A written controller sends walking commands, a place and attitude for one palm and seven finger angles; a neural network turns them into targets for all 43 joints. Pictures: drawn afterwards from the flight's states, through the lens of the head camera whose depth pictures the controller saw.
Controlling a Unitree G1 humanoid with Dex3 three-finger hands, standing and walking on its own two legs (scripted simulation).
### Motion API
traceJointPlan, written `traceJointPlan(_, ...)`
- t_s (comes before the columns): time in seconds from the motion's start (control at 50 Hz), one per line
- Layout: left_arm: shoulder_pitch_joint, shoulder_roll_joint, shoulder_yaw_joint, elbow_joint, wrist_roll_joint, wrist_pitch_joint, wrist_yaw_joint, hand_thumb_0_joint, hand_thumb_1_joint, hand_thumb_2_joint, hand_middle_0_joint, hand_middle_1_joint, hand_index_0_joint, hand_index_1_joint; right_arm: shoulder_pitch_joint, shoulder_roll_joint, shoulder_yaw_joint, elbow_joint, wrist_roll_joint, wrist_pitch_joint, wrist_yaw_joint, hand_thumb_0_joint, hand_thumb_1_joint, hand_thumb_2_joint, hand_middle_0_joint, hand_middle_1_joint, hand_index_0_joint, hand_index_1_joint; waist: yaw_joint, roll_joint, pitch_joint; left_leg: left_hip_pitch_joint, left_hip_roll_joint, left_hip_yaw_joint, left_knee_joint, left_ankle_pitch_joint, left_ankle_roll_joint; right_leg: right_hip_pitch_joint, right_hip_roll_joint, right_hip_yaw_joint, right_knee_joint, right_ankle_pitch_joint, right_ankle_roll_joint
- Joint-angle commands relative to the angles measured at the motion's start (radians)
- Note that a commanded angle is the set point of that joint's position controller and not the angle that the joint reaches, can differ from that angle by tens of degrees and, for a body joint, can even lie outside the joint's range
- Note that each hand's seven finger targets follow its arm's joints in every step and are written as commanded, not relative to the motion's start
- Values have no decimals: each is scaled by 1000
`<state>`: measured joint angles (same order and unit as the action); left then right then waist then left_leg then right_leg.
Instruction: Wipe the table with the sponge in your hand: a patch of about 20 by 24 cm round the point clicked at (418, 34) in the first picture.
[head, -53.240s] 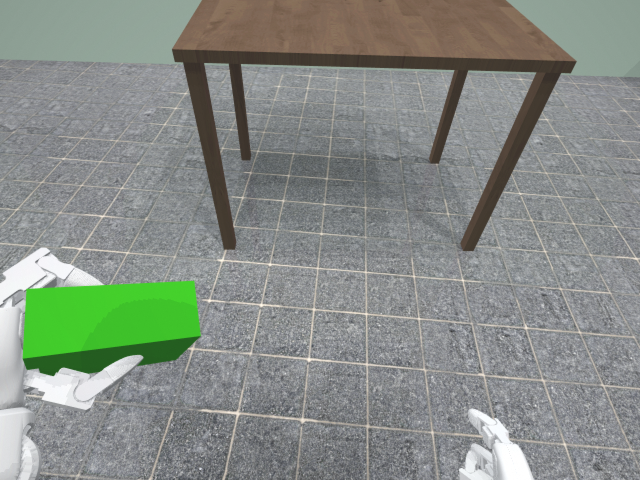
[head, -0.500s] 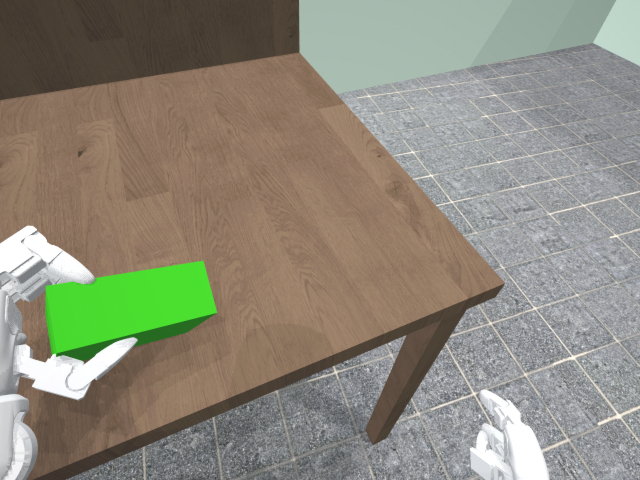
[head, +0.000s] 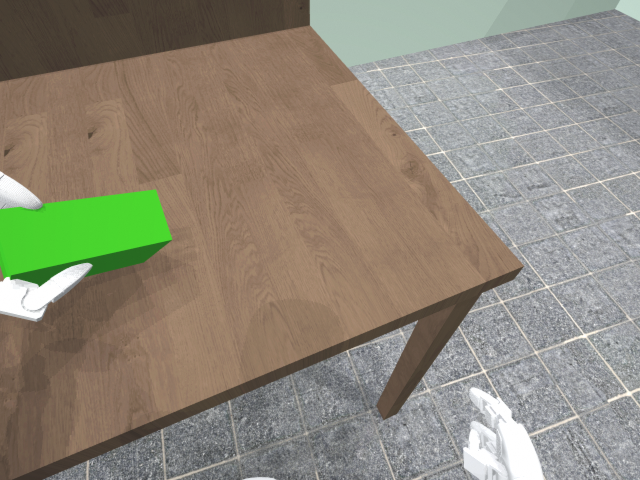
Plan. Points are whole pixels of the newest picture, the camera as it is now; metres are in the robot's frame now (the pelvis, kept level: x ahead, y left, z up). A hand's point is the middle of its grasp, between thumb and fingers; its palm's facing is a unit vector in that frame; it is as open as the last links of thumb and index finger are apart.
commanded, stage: come to a stop and stand still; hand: left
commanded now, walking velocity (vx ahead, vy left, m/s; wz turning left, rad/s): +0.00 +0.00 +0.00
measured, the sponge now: (107, 237) +0.30 +0.26 +0.15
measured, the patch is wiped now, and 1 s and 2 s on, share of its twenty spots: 0.60 0.60 0.60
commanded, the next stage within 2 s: look again from close up in 0.64 s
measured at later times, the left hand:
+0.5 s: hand (45, 269) +0.25 +0.29 +0.17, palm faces +0.42 -0.84 -0.34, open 9.4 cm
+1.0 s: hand (41, 277) +0.24 +0.29 +0.17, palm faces +0.42 -0.84 -0.34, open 9.3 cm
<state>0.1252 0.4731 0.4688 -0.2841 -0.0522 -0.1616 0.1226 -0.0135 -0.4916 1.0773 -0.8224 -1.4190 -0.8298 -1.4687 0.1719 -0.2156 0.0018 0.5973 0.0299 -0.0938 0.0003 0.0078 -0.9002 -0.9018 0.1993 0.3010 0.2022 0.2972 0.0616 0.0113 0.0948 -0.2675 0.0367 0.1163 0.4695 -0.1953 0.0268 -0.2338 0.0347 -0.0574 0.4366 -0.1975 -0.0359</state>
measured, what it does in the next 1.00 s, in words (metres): stands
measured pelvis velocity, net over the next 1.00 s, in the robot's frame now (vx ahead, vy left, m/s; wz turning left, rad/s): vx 0.02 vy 0.04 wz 0.02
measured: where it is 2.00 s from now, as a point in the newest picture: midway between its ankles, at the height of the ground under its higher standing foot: outside the picture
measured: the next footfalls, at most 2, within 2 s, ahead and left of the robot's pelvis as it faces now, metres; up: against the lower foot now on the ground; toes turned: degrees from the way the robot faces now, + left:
none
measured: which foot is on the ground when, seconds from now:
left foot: down 0.00-1.00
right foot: down 0.00-1.00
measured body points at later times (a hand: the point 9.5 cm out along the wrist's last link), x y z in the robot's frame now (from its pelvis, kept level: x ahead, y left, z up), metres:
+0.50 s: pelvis +0.03 +0.04 +0.00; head +0.05 +0.06 +0.45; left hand +0.22 +0.33 +0.19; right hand +0.22 -0.17 -0.07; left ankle +0.04 +0.10 -0.74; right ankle +0.02 -0.09 -0.74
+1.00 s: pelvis +0.02 +0.04 +0.00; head +0.05 +0.05 +0.45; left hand +0.21 +0.33 +0.19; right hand +0.20 -0.18 -0.07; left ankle +0.04 +0.10 -0.74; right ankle +0.02 -0.09 -0.74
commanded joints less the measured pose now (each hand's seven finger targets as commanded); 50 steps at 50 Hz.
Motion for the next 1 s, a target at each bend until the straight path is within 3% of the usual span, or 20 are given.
traceJointPlan(0.0,307,25,-85,-388,1,-75,-40,0,100,1300,-1200,-1600,-1200,-1600,-63,-115,-48,-208,6,-59,23,0,-900,-900,200,300,200,300,-6,-15,-251,92,75,-104,-77,-4,22,81,-118,105,-57,36,60)
traceJointPlan(0.04,358,135,43,-389,9,-70,-16,0,100,1300,-1200,-1600,-1200,-1600,-89,-117,-42,-208,2,-58,10,0,-900,-900,200,300,200,300,-5,-85,-217,97,65,-97,-87,-75,8,22,-102,110,-97,-88,32)
traceJointPlan(0.06,350,116,43,-384,5,-72,-16,0,100,1300,-1200,-1600,-1200,-1600,-74,-110,-36,-221,-4,-53,-2,0,-900,-900,200,300,200,300,-19,-129,-198,57,64,-115,-91,-87,8,31,-110,89,-99,-107,19)
traceJointPlan(0.08,306,156,86,-414,1,-79,-9,0,100,1300,-1200,-1600,-1200,-1600,-80,-115,-39,-230,-6,-53,-13,0,-900,-900,200,300,200,300,-25,-134,-168,51,58,-117,-88,-84,4,6,-105,98,-103,-113,13)
traceJointPlan(0.1,278,142,92,-388,-6,-86,-5,0,100,1300,-1200,-1600,-1200,-1600,-76,-113,-38,-222,-8,-55,-22,0,-900,-900,200,300,200,300,-35,-95,-141,47,61,-122,-99,-84,3,-12,-103,99,-99,-109,11)
traceJointPlan(0.14,250,127,92,-327,1,-91,5,0,100,1300,-1200,-1600,-1200,-1600,-76,-119,-39,-199,-7,-59,-33,0,-900,-900,200,300,200,300,-39,25,-123,67,79,-132,-138,-89,5,-37,-81,92,-63,-80,10)
traceJointPlan(0.16,237,64,35,-299,-4,-92,-1,0,100,1300,-1200,-1600,-1200,-1600,-47,-115,-37,-192,-10,-57,-36,0,-900,-900,200,300,200,300,-44,91,-124,42,89,-150,-154,-102,9,-8,-80,69,-40,-62,11)
traceJointPlan(0.2,185,81,35,-289,1,-98,-5,0,100,1300,-1200,-1600,-1200,-1600,-32,-116,-36,-183,-10,-67,-37,0,-900,-900,200,300,200,300,-41,141,-115,23,93,-150,-164,-109,12,24,-79,65,-28,-21,13)
traceJointPlan(0.24,179,64,11,-287,12,-98,-9,0,100,1300,-1200,-1600,-1200,-1600,-50,-111,-29,-177,-8,-82,-31,0,-900,-900,200,300,200,300,-37,127,-124,64,85,-139,-149,-65,8,14,-75,65,-37,10,12)
traceJointPlan(0.32,181,32,-46,-334,12,-97,-17,0,100,1300,-1200,-1600,-1200,-1600,-35,-115,-35,-179,-12,-95,-21,0,-900,-900,200,300,200,300,-37,8,-158,102,75,-139,-101,47,7,39,-90,69,-62,100,14)
traceJointPlan(0.36,199,11,-62,-331,14,-95,-16,0,100,1300,-1200,-1600,-1200,-1600,-43,-112,-32,-174,-13,-97,-21,0,-900,-900,200,300,200,300,-38,13,-177,124,76,-140,-102,87,2,35,-89,67,-56,112,13)
traceJointPlan(0.44,208,62,-3,-341,19,-90,-6,0,100,1300,-1200,-1600,-1200,-1600,-68,-106,-30,-175,-13,-97,-25,0,-900,-900,200,300,200,300,-37,33,-193,155,81,-146,-106,172,-17,34,-90,74,-34,139,13)
traceJointPlan(0.46,204,18,-45,-341,13,-93,-12,0,100,1300,-1200,-1600,-1200,-1600,-47,-105,-27,-172,-19,-89,-25,0,-900,-900,200,300,200,300,-40,44,-191,145,89,-153,-111,187,-19,40,-92,60,-33,137,12)
traceJointPlan(0.48,196,50,-23,-360,12,-92,-9,0,100,1300,-1200,-1600,-1200,-1600,-44,-106,-33,-179,-16,-87,-26,0,-900,-900,200,300,200,300,-41,57,-191,149,93,-156,-110,206,-23,46,-95,64,-29,143,11)
traceJointPlan(0.58,211,46,-24,-369,7,-84,-13,0,100,1300,-1200,-1600,-1200,-1600,-39,-106,-32,-183,-16,-70,-29,0,-900,-900,200,300,200,300,-43,56,-214,182,101,-154,-89,352,-42,60,-99,54,-25,184,11)
traceJointPlan(0.64,226,61,-2,-372,12,-76,-6,0,100,1300,-1200,-1600,-1200,-1600,-66,-101,-28,-185,-11,-64,-30,0,-900,-900,200,300,200,300,-39,70,-220,198,101,-148,-92,360,-53,56,-99,54,-23,168,11)
traceJointPlan(0.66,243,25,-36,-355,4,-77,-12,0,100,1300,-1200,-1600,-1200,-1600,-47,-102,-26,-183,-17,-54,-30,0,-900,-900,200,300,200,300,-38,60,-214,181,107,-148,-92,336,-43,60,-103,45,-38,157,12)
traceJointPlan(0.74,244,56,-12,-389,7,-72,-4,0,100,1300,-1200,-1600,-1200,-1600,-70,-101,-28,-189,-7,-53,-34,0,-900,-900,200,300,200,300,-41,68,-216,182,97,-147,-95,304,-51,72,-108,59,-47,178,8)
traceJointPlan(0.76,261,29,-35,-369,1,-74,-7,0,100,1300,-1200,-1600,-1200,-1600,-52,-106,-25,-188,-15,-45,-34,0,-900,-900,200,300,200,300,-38,57,-213,160,102,-150,-102,268,-43,79,-111,47,-59,160,10)
traceJointPlan(0.98,259,33,-48,-343,-1,-66,0,0,100,1300,-1200,-1600,-1200,-1600,-53,-112,-34,-184,-6,-39,-49,0,-900,-900,200,300,200,300,-45,25,-167,113,94,-156,-124,68,-10,70,-128,83,-112,123,7)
